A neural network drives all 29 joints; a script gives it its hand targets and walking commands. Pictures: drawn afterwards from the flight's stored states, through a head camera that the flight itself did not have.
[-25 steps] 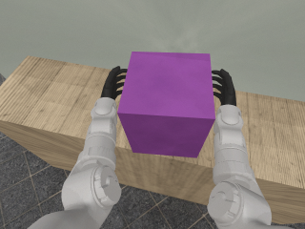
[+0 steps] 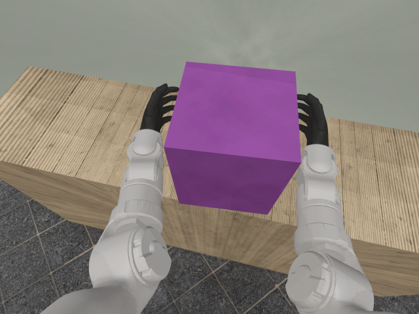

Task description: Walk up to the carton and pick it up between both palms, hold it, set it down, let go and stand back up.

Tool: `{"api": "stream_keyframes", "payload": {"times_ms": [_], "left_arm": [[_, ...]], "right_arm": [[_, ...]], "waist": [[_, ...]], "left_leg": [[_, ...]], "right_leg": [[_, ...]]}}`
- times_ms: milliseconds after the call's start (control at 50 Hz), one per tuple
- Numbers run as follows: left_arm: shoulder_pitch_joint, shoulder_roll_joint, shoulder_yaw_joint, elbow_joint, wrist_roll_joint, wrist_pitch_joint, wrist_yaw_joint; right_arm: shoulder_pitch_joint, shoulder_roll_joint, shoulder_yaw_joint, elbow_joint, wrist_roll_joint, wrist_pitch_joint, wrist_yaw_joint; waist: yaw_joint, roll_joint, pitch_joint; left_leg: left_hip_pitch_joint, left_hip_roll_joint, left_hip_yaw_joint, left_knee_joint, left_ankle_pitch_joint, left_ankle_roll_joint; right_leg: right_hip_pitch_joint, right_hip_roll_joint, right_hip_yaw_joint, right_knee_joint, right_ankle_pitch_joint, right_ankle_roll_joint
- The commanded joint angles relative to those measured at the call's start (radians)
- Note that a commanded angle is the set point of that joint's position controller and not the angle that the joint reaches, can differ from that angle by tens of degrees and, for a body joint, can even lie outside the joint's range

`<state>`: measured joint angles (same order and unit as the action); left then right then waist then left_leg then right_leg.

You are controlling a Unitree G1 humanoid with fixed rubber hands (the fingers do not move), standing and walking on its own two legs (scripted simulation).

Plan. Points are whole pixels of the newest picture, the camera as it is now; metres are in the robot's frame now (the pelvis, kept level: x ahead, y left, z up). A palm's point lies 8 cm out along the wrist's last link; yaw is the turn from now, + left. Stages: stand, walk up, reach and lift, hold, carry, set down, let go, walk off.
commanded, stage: set down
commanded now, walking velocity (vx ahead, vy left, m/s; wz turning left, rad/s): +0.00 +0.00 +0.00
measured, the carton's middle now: (230, 145) +0.45 -0.04 -0.01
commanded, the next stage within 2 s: none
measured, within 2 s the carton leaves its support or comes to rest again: rests again in 0.68 s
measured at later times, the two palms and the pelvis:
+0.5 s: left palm (153, 127) +0.46 +0.11 +0.06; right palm (314, 139) +0.41 -0.19 +0.06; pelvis +0.00 +0.00 +0.00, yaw +0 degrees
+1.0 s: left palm (134, 119) +0.48 +0.15 +0.06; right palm (309, 136) +0.42 -0.19 +0.05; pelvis -0.02 +0.01 -0.02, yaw -5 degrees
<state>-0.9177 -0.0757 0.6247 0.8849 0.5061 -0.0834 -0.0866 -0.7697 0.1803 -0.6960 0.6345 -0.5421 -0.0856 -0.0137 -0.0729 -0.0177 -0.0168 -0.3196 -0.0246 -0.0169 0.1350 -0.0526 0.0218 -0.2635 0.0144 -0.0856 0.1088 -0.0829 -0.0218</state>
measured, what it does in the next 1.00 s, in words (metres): stands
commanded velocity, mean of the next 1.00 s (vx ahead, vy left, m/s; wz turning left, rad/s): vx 0.00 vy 0.00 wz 0.00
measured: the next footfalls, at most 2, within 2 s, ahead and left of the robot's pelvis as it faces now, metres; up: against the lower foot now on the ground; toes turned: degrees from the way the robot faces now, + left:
none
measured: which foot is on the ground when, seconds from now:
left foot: down 0.00-1.00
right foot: down 0.00-1.00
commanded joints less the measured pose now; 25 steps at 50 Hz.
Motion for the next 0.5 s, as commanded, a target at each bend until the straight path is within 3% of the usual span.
{"api": "stream_keyframes", "payload": {"times_ms": [0, 480], "left_arm": [[-0.282, -0.235, -0.127, 0.022, 0.025, 0.003, -0.062], [-0.228, -0.157, -0.126, 0.018, 0.0, 0.0, -0.056]], "right_arm": [[-0.318, 0.294, 0.23, 0.031, -0.019, -0.019, 0.083], [-0.264, 0.209, 0.219, 0.06, 0.013, 0.006, 0.082]], "waist": [[0.036, 0.019, -0.434], [0.033, 0.026, -0.421]], "left_leg": [[0.135, 0.027, -0.037, 0.026, 0.174, 0.008], [0.112, 0.019, -0.029, 0.035, 0.177, 0.004]], "right_leg": [[0.288, -0.015, -0.017, 0.119, 0.527, 0.084], [0.24, -0.014, -0.003, 0.134, 0.505, 0.078]]}}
